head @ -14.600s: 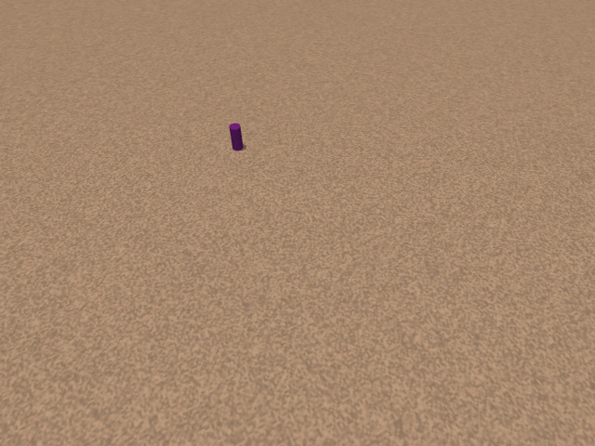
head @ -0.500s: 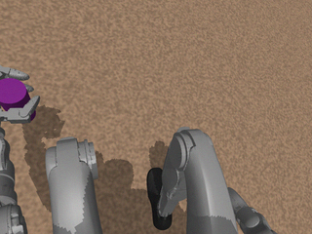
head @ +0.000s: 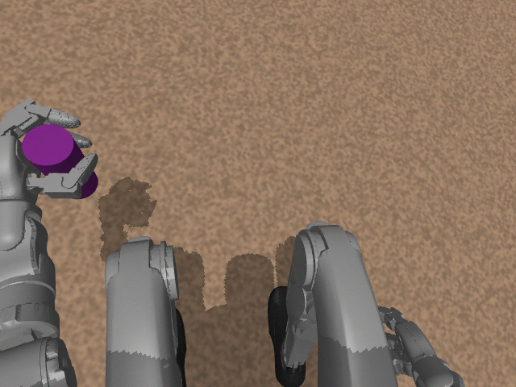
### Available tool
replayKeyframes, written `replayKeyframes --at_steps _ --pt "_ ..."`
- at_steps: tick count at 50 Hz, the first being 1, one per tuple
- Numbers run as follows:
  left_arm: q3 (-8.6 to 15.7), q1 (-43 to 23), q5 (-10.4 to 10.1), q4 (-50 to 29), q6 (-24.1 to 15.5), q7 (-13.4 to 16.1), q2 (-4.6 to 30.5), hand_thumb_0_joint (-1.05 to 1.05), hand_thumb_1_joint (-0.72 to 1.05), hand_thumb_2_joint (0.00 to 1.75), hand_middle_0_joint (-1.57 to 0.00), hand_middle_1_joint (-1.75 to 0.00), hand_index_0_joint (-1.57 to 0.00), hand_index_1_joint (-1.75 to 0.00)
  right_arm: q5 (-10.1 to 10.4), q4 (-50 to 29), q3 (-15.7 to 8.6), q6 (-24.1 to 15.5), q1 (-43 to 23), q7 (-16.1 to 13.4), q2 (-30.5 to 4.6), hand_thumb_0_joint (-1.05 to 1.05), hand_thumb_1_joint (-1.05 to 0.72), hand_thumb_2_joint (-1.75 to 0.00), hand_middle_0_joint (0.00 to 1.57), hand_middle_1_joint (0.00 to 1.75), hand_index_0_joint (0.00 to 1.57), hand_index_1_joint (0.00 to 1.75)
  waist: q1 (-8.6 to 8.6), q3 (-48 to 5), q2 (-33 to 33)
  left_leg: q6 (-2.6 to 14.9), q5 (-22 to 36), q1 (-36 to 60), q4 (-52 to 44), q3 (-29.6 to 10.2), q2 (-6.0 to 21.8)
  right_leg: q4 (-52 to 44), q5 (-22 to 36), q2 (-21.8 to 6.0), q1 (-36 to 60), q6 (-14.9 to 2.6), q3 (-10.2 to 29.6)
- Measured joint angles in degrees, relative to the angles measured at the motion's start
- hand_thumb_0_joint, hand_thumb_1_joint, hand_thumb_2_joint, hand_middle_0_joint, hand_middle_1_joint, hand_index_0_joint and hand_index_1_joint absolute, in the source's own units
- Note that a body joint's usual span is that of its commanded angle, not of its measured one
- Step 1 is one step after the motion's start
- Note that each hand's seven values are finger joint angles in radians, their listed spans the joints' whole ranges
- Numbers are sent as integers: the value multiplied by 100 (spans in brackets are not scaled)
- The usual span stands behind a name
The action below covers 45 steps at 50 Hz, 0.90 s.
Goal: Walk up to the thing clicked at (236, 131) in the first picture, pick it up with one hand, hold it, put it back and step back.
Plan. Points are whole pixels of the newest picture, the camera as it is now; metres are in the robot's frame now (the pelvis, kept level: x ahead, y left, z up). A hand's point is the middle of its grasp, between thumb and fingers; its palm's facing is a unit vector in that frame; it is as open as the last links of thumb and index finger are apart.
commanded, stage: settle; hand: left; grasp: from the side
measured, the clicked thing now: (65, 166) +0.43 +0.26 -0.08
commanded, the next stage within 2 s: lift in 0.56 s
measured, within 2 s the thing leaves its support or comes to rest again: neither
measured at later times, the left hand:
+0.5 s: hand (60, 151) +0.42 +0.24 -0.01, palm faces +0.14 -0.99 -0.06, open 7.7 cm
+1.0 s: hand (53, 145) +0.42 +0.23 +0.02, palm faces +0.12 -0.99 -0.05, open 7.7 cm
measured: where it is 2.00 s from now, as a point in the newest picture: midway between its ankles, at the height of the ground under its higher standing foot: (231, 365)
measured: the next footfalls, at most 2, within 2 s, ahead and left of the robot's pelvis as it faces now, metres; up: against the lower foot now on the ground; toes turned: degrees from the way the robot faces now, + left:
none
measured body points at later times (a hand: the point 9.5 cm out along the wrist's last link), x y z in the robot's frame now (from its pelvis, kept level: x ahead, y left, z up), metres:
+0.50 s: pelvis +0.00 +0.00 +0.02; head +0.20 +0.05 +0.42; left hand +0.41 +0.29 -0.01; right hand +0.14 -0.27 -0.10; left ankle +0.08 +0.12 -0.32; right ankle +0.10 -0.12 -0.32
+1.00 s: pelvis +0.00 +0.00 +0.05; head +0.20 +0.04 +0.45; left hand +0.40 +0.29 +0.03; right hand +0.13 -0.27 -0.08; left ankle +0.08 +0.12 -0.32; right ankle +0.10 -0.12 -0.32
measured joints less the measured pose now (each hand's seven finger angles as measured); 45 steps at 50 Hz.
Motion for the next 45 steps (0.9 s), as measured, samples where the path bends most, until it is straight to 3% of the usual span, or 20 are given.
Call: replayKeyframes --at_steps 14,37,45 --pt "-65 6 84 31 68 10 -207 2 -11 111 -88 -103 -86 -104 45 54 -162 -129 43 -76 52 1 -90 -90 20 30 21 30 72 -125 41 3 92 243 -374 143 -11 -272 43 -22 178 -8 108" --pt "-33 -231 178 474 -23 112 -316 2 -11 111 -88 -104 -86 -105 78 166 -216 -190 266 -97 124 1 -90 -90 20 30 21 30 17 -277 96 6 176 435 -671 261 -21 -488 94 -32 312 -10 203" --pt "-85 -60 60 150 81 -33 -370 2 -11 111 -88 -104 -86 -105 146 162 -269 -237 308 -137 123 1 -92 -90 20 30 21 30 35 -316 116 -1 155 578 -814 295 -28 -604 59 -38 438 -12 226"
